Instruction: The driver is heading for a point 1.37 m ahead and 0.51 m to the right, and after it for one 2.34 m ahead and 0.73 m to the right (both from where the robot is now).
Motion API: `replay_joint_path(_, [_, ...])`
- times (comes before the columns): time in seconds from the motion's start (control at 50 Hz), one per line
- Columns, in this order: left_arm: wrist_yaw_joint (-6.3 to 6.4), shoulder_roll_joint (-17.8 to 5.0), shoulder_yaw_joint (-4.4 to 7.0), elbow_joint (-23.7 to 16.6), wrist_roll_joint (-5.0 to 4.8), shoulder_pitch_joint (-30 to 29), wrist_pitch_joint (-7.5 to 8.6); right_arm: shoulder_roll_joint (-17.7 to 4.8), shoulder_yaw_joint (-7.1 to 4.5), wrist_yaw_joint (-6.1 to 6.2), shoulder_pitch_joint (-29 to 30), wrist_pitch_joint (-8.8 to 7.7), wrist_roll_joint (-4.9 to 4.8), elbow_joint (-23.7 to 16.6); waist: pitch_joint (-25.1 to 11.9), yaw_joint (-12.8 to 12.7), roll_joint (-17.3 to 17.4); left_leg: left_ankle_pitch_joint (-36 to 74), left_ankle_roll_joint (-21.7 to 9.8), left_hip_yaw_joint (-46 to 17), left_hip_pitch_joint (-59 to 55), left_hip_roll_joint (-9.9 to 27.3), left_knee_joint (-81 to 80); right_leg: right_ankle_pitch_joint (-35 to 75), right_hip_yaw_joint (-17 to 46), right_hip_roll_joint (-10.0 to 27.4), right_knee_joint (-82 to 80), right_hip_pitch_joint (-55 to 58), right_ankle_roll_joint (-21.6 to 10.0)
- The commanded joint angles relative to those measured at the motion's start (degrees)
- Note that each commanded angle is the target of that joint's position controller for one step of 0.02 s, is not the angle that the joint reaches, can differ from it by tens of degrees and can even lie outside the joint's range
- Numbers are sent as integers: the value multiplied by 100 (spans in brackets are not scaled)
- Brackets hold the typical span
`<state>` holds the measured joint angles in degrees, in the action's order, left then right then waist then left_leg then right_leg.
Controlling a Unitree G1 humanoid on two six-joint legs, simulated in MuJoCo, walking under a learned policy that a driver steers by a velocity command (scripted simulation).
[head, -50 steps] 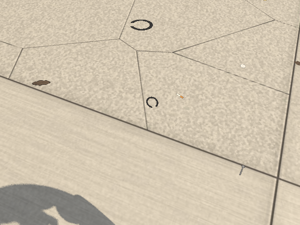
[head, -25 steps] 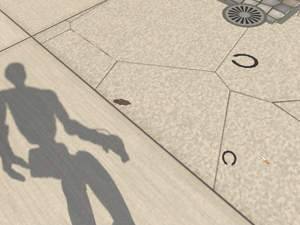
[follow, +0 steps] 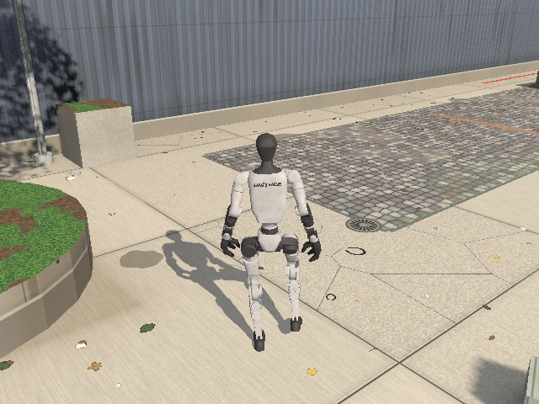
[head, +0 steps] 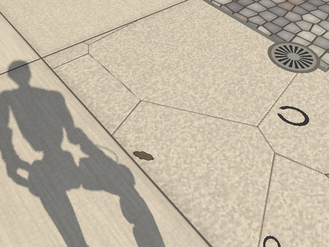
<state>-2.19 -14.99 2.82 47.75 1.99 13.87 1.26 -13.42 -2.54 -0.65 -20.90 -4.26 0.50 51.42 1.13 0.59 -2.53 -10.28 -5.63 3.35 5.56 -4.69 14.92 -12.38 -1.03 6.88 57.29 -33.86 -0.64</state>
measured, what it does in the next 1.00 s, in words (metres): walks ahead: right foot, then left foot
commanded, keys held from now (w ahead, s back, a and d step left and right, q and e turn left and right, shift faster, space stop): w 0.50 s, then w+e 0.50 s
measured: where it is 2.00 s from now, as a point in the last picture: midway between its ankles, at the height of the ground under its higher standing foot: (211, 148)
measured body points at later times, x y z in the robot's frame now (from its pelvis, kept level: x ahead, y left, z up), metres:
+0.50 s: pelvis +0.28 -0.06 +0.00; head +0.30 -0.07 +0.45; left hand +0.32 +0.21 -0.13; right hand +0.35 -0.31 -0.14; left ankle +0.27 +0.09 -0.67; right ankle +0.29 -0.12 -0.75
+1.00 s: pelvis +0.54 -0.02 +0.00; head +0.57 +0.00 +0.45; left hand +0.66 +0.24 -0.15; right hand +0.58 -0.29 -0.12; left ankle +0.58 +0.06 -0.75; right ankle +0.48 -0.14 -0.66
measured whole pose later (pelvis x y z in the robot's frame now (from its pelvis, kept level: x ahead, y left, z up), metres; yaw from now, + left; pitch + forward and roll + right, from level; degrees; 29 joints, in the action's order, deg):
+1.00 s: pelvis +0.54 -0.02 +0.00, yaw -13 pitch +1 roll +0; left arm -1.5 -16.3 4.5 50.8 1.4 16.0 1.0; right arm -13.0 -2.4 0.5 -13.1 -5.5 1.4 49.9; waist 2.0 -0.7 -2.7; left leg -10.0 -3.1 8.3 12.4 0.0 21.5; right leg -17.0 0.4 2.1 64.0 -27.8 -4.0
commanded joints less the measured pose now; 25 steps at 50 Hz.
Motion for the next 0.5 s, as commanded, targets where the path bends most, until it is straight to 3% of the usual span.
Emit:
replay_joint_path(0.02, [-15, -244, 51, -332, 4, -213, 10, -656, -130, 6, -47, -123, -23, -202, 306, -72, 553, 1356, -752, -993, 1, 1490, -930, 655, -17, 97, -519, -514, 105])
replay_joint_path(0.14, [-16, -200, -30, -675, -34, -1260, 65, -748, -119, 42, -588, -130, 23, 115, 484, 221, 589, 2051, -613, -696, -647, 1550, -784, 1225, -238, -162, -1887, -406, -68])
replay_joint_path(0.2, [-2, -269, -20, -785, -29, -1401, 109, -844, -127, 101, -651, -108, 59, 249, 526, 180, 597, 2726, -526, -675, -1101, 1718, -486, 827, -305, -325, -2302, -201, -304])
replay_joint_path(0.24, [58, -356, 30, -660, -30, -926, 152, -956, -143, 130, -489, -104, 84, 284, 269, -80, 667, 4202, -386, -549, -1212, 1703, 195, 370, -445, -630, -2528, 609, -505])
replay_joint_path(0.26, [111, -448, 89, -446, -16, -259, 189, -1017, -157, 131, -400, -81, 96, 306, -101, -384, 629, 4805, -300, -433, -1186, 1582, 1043, 281, -541, -847, -2743, 1392, -621])
replay_joint_path(0.28, [172, -612, 170, -117, 53, 741, 250, -967, -134, 131, -358, -65, 74, 295, -684, -789, 454, 4344, -192, -231, -641, 1324, 2277, 499, -413, -752, -2962, 2737, -785])
replay_joint_path(0.3, [243, -1189, 314, 22, 195, 1595, 288, -589, -22, 111, -576, -81, -55, 91, -1478, -939, -319, 2184, -23, 44, 862, 852, 4207, -29, 1338, 707, -3076, 4393, -1176])
replay_joint_path(0.32, [186, -1555, 406, 88, 122, 1636, 255, -306, -6, 72, -1135, -81, -127, 133, -1956, -609, -1381, -2046, 99, -271, 2442, -204, 5799, 74, 3939, 1827, -3913, 5246, -1798])
replay_joint_path(0.34, [150, -1186, 338, 31, -82, 1034, 215, -700, -98, 90, -594, -51, 21, 113, -1244, -455, -417, -1657, -13, -901, 2886, 232, 6128, -452, 3622, 1495, -4105, 4577, -1588])
replay_joint_path(0.36, [134, -788, 233, -58, -123, 476, 222, -686, -99, 52, -203, -79, 25, 6, -485, -292, -68, -1100, -25, -788, 2948, 504, 5891, -385, 2722, 1323, -4251, 3691, -1439])
replay_joint_path(0.38, [115, -516, 156, -59, -95, 221, 252, -570, -73, 31, -19, -84, 22, -18, -178, -170, 95, -769, -20, -709, 2794, 723, 5538, 8, 2144, 1039, -4470, 3149, -1270])
replay_joint_path(0.4, [125, -388, 111, 5, -113, 167, 284, -504, -66, 10, -15, -24, 87, -2, 0, -43, -17, -644, 33, -657, 2582, 848, 5279, 445, 1686, 803, -4594, 2774, -1133])
replay_joint_path(0.44, [135, -295, 73, 164, -118, 334, 364, -361, -36, -61, -146, 107, 160, 64, -40, 85, -150, -508, 151, -538, 2227, 910, 5063, 1050, 1213, 612, -4770, 2452, -1087])
replay_joint_path(0.5, [142, -480, 118, 364, -157, 660, 449, -297, -18, -120, 325, 182, 165, -73, 143, 87, -68, -105, 309, -372, 2720, 1063, 4624, 1342, 832, 535, -5028, 2517, -1166])
Velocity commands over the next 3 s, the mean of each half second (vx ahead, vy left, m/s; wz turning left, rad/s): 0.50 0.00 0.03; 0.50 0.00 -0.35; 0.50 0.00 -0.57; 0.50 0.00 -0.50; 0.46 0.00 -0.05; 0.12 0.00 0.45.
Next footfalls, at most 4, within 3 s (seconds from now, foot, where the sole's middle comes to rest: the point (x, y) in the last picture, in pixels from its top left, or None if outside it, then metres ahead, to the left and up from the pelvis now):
0.28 right None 0.33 -0.13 -0.79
0.80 left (149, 217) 0.62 0.06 -0.79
1.36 right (210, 178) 0.81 -0.22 -0.79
1.90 left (214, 121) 1.17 -0.28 -0.79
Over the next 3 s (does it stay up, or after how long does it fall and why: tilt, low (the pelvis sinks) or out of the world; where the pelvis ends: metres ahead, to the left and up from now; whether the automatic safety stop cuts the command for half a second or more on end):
stays up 1.24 -0.52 -0.02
